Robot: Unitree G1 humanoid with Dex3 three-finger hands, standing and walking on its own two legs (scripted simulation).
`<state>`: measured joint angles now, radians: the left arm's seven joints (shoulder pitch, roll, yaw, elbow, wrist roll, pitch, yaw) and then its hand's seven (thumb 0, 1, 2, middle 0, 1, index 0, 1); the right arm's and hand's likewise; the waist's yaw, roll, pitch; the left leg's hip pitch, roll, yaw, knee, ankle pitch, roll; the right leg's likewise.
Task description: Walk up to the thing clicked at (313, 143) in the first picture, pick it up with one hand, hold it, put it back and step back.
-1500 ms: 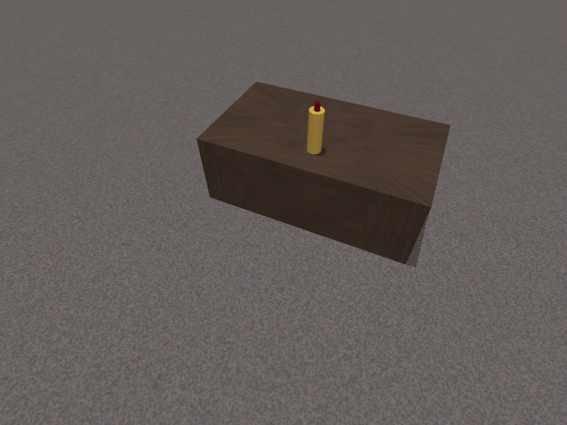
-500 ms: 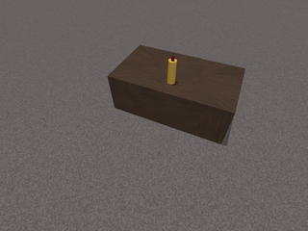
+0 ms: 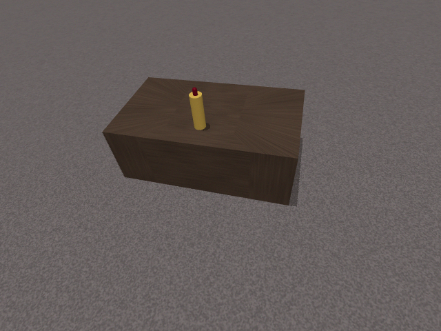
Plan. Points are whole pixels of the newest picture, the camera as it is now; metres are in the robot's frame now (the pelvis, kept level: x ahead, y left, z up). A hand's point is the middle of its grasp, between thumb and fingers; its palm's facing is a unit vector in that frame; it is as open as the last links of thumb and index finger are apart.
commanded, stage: walk up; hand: left
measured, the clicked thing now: (197, 108) +1.14 +0.14 -0.28
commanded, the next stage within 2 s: none
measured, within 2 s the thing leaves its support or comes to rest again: neither
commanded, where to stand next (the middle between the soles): +0.65 +0.06 m, yaw -16 degrees
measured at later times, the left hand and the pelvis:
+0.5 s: hand (88, 266) +0.31 +0.33 -0.13, palm faces -0.21 -0.90 -0.37, open 7.4 cm; pelvis +0.21 +0.07 +0.02, yaw -9 degrees
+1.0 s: hand (125, 182) +0.54 +0.29 -0.10, palm faces -0.24 -0.88 -0.42, open 7.4 cm; pelvis +0.40 +0.05 +0.01, yaw -14 degrees
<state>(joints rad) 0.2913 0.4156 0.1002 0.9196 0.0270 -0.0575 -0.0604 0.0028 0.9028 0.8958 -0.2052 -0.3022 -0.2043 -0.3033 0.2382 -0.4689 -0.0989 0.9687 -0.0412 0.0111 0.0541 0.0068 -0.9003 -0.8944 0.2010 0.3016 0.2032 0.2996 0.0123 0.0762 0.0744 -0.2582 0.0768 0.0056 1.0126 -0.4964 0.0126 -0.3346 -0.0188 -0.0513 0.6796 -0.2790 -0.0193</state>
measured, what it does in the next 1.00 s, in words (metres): walks ahead: left foot, then right foot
